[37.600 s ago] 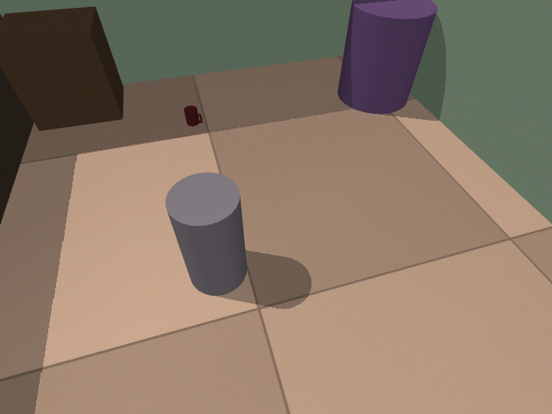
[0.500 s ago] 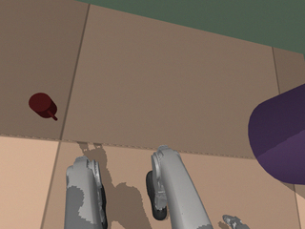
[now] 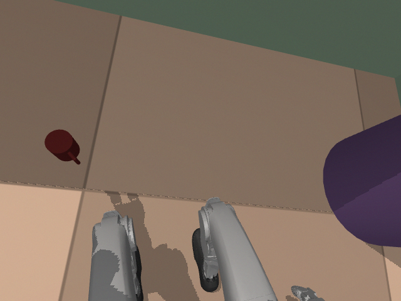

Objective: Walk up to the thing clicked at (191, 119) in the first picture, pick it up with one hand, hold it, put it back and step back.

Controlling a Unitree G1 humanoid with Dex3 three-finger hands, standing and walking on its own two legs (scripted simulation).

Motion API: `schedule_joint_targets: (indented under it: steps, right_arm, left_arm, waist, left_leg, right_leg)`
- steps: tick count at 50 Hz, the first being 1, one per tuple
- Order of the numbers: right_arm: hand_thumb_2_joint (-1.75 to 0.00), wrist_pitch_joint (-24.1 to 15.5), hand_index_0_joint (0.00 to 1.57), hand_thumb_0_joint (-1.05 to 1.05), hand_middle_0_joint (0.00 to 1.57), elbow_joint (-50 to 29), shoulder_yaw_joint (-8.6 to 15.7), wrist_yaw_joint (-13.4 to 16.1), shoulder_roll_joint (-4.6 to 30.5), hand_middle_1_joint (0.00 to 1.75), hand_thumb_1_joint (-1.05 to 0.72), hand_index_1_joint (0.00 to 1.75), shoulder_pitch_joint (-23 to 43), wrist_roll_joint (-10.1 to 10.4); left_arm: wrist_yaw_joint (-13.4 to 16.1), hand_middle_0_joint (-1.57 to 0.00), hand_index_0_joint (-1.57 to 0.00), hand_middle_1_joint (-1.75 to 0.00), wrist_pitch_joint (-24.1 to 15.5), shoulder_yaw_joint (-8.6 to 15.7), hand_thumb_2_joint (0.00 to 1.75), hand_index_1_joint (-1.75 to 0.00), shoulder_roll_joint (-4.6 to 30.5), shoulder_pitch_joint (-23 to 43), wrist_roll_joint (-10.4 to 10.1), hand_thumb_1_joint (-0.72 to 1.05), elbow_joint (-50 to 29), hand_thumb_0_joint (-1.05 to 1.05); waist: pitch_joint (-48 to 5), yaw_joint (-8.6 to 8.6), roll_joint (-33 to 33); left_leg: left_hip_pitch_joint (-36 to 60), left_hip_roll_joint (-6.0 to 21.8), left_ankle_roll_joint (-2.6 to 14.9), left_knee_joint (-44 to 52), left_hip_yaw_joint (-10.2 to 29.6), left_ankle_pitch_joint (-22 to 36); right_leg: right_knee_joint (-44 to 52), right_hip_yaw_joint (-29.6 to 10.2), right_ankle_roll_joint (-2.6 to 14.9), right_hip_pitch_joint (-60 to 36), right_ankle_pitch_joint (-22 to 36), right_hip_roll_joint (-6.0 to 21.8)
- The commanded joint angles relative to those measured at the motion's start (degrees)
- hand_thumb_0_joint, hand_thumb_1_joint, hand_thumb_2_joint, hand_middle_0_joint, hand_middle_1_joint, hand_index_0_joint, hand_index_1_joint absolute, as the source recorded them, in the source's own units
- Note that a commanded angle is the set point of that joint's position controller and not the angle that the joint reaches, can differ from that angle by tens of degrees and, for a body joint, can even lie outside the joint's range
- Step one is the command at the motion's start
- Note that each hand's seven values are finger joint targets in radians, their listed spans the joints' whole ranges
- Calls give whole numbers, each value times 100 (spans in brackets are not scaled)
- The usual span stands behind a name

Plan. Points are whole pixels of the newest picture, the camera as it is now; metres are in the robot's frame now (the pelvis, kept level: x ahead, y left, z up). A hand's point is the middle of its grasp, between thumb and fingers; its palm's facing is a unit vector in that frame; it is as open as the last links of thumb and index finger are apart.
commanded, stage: go down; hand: left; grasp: from above
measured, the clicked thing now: (66, 149) +0.54 +0.30 -0.47
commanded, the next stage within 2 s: approach in 0.84 s
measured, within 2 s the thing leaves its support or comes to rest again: neither
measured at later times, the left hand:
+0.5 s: hand out of the picture +0.51 +0.37 -0.02, palm faces -0.42 -0.07 -0.90, open 14.0 cm
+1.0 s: hand out of the picture +0.51 +0.37 -0.02, palm faces -0.42 -0.07 -0.91, open 14.0 cm
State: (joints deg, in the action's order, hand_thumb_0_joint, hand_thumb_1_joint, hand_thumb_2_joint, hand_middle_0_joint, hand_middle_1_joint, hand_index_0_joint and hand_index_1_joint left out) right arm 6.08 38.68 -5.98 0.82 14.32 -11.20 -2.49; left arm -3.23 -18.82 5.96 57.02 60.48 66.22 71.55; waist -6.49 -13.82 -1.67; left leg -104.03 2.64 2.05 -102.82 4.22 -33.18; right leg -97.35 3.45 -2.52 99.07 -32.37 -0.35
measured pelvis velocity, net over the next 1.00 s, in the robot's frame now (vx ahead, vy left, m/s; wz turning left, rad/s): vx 0.01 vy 0.00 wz -0.01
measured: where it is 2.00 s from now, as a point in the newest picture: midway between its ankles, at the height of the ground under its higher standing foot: (170, 278)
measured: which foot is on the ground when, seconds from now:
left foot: down 0.00-1.00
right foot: down 0.00-1.00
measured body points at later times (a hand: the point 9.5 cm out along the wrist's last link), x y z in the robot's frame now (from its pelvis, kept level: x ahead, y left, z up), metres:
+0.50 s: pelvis +0.01 +0.00 +0.02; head +0.22 +0.07 +0.41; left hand +0.53 +0.37 +0.03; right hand +0.05 -0.26 -0.09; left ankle +0.09 +0.11 -0.48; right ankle +0.10 -0.14 -0.48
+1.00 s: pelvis +0.01 +0.00 +0.02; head +0.23 +0.07 +0.41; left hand +0.53 +0.37 +0.03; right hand +0.04 -0.26 -0.09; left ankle +0.09 +0.11 -0.48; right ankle +0.10 -0.14 -0.48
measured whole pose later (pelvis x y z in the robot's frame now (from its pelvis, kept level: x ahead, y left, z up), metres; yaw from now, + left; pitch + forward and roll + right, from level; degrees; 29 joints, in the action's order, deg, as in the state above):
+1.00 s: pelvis +0.01 +0.00 +0.02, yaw -1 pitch +34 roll -9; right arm 7.0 38.4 -6.2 0.6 14.1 -12.0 -2.6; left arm -2.4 -19.9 6.8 58.8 60.8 67.0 72.1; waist -6.3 -14.1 -1.2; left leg -101.0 3.0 2.3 -99.8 4.0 -33.7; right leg -93.7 3.3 -2.8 96.0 -32.3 -0.9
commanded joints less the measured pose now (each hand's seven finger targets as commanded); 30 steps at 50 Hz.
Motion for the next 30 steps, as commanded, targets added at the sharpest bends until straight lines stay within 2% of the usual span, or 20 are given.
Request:
schedule_joint_targets:
  steps: [1, 4, 7, 10, 12, 15, 16, 19, 21, 24, 26, 27, 28, 30]
  right_arm:
    - [-90, -34, 20, 0, 20, -121, 422, 64, 1296, 30, -92, 30, -1021, -35]
    - [-90, -22, 20, 0, 20, -121, 414, 52, 1272, 30, -92, 30, -1048, -41]
    - [-90, -15, 20, 0, 20, -129, 423, 48, 1285, 30, -92, 30, -1051, -34]
    - [-90, -7, 20, 0, 20, -144, 421, 53, 1290, 30, -92, 30, -1049, -28]
    - [-90, -16, 20, 0, 20, -153, 422, 60, 1275, 30, -92, 30, -1037, -23]
    - [-90, -23, 20, 0, 20, -148, 414, 66, 1268, 30, -92, 30, -1042, -23]
    - [-90, -20, 20, 0, 20, -153, 401, 60, 1253, 30, -92, 30, -1079, -17]
    - [-91, -4, 20, 0, 20, -126, 421, 63, 1289, 30, -92, 30, -1114, -22]
    - [-90, -4, 20, 0, 20, -143, 424, 69, 1284, 30, -92, 30, -1090, -13]
    - [-90, 4, 20, 0, 20, -103, 408, 75, 1269, 30, -92, 30, -1086, -11]
    - [-90, 15, 20, 0, 20, -91, 423, 70, 1308, 30, -92, 30, -1079, -13]
    - [-91, 22, 20, 0, 20, -91, 398, 63, 1276, 30, -92, 30, -1109, -27]
    - [-91, 27, 20, 0, 20, -94, 408, 57, 1276, 30, -92, 30, -1133, -24]
    - [-91, 38, 20, 0, 20, -88, 395, 55, 1285, 30, -92, 30, -1100, -23]
  left_arm:
    - [261, -6, -8, -111, 19, 374, 95, -109, 1864, 2003, -155, -54, -919, 0]
    - [282, -6, -8, -112, 27, 417, 94, -109, 1942, 2047, -116, -53, -978, 0]
    - [264, -6, -8, -111, 25, 379, 95, -109, 1872, 2030, -124, -53, -947, 0]
    - [252, -6, -8, -112, 17, 398, 95, -109, 1960, 2063, -92, -53, -956, 0]
    - [241, -6, -9, -113, 8, 376, 94, -110, 1868, 2070, -144, -53, -974, 0]
    - [239, -6, -9, -112, 20, 387, 94, -110, 1914, 1992, -158, -53, -952, 0]
    - [233, -6, -8, -111, 16, 347, 94, -109, 1890, 2022, -145, -54, -1007, 0]
    - [218, -7, -9, -111, 9, 410, 94, -109, 1997, 2097, -151, -53, -1125, 0]
    - [206, -6, -8, -112, 2, 364, 94, -109, 1910, 2048, -172, -54, -1047, 0]
    - [235, -6, -8, -112, 1, 345, 94, -110, 1867, 2050, -168, -53, -1023, 0]
    - [259, -6, -8, -112, 5, 426, 95, -110, 2015, 2010, -151, -54, -979, 0]
    - [253, -6, -8, -112, 10, 345, 94, -110, 1881, 1976, -145, -54, -974, 0]
    - [246, -6, -8, -112, 11, 353, 94, -110, 1879, 1987, -155, -54, -955, 0]
    - [257, -6, -8, -112, 8, 347, 94, -110, 1913, 2039, -135, -54, -862, 0]
  waist:
    - [-3535, 55, -1839]
    - [-3722, 91, -1830]
    - [-3588, 73, -1830]
    - [-3542, 89, -1891]
    - [-3492, 52, -1789]
    - [-3566, 79, -1728]
    - [-3593, 41, -1799]
    - [-3759, 91, -1900]
    - [-3608, 78, -1920]
    - [-3523, 53, -1944]
    - [-3650, 114, -1918]
    - [-3609, 66, -1979]
    - [-3638, 78, -1919]
    - [-3372, 53, -1999]
  left_leg:
    - [3583, -9, -78, 1508, 279, 847]
    - [3607, -27, -59, 1465, 201, 1004]
    - [3623, -12, -70, 1524, 239, 979]
    - [3592, 2, -78, 1643, 265, 728]
    - [3549, -1, -66, 1691, 290, 576]
    - [3546, -22, -46, 1625, 182, 693]
    - [3552, -30, -43, 1605, 138, 782]
    - [3789, -7, -71, 1646, 209, 1053]
    - [3910, 28, -99, 1776, 333, 965]
    - [3894, 30, -104, 1794, 318, 990]
    - [4063, 34, -114, 1769, 348, 1223]
    - [4081, 36, -104, 1708, 296, 1425]
    - [4131, 34, -105, 1736, 324, 1431]
    - [4071, 66, -128, 1847, 406, 1253]
  right_leg:
    - [1016, 139, 454, -1101, 779, -145]
    - [1055, 119, 458, -1254, 889, -161]
    - [1077, 118, 456, -1196, 863, -161]
    - [1121, 130, 459, -1225, 720, -176]
    - [1156, 130, 452, -1277, 662, -174]
    - [1255, 101, 444, -1419, 721, -168]
    - [1276, 88, 450, -1475, 783, -178]
    - [1242, 96, 462, -1447, 911, -181]
    - [1230, 135, 462, -1342, 843, -186]
    - [1276, 136, 462, -1330, 842, -189]
    - [1252, 129, 469, -1316, 934, -189]
    - [1267, 123, 471, -1301, 1029, -192]
    - [1281, 132, 472, -1341, 1016, -196]
    - [1279, 152, 468, -1194, 895, -198]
